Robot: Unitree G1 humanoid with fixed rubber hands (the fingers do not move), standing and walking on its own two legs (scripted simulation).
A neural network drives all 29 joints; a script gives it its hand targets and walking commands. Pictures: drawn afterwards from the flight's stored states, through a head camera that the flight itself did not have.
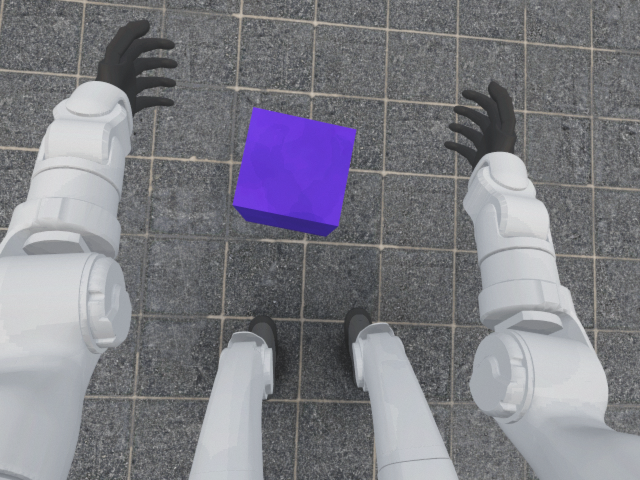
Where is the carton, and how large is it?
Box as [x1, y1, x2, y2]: [233, 107, 355, 236]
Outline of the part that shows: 253,107 233,205 241,215 248,221 325,236 338,225 355,129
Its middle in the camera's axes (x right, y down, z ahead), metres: -0.05 -0.14 +0.89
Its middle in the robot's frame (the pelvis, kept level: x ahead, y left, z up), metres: +0.54 -0.01 -0.54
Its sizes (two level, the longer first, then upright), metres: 0.210 0.200 0.250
